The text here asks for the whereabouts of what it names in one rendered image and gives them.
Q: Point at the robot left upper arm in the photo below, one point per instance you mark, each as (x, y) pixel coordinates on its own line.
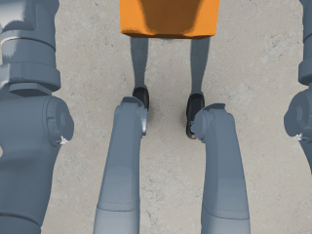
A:
(32, 131)

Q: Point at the robot right forearm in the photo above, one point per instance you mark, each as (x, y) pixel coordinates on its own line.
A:
(305, 67)

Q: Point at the right robot shin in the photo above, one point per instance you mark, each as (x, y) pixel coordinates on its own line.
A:
(216, 105)

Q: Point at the carton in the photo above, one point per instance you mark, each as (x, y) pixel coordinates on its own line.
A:
(169, 19)

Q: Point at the robot left forearm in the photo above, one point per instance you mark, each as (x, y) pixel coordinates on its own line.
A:
(28, 43)

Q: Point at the robot right upper arm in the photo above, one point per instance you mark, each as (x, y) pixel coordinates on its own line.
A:
(298, 122)

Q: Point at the robot left foot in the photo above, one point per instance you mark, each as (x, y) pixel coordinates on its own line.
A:
(142, 94)

